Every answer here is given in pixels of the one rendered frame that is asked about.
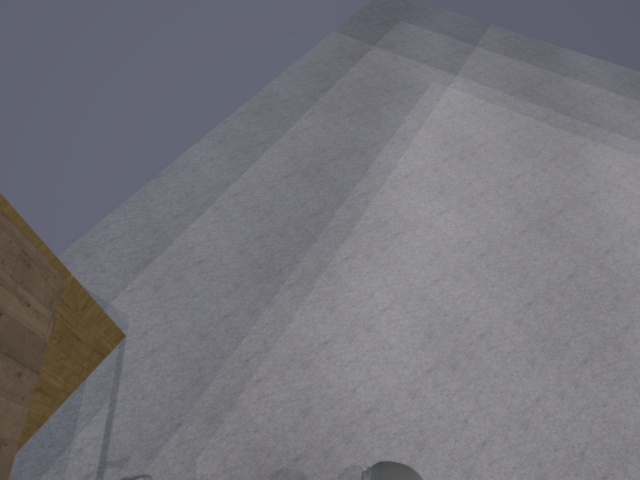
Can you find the cupboard door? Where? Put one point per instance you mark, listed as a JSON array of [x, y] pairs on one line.
[[30, 293]]

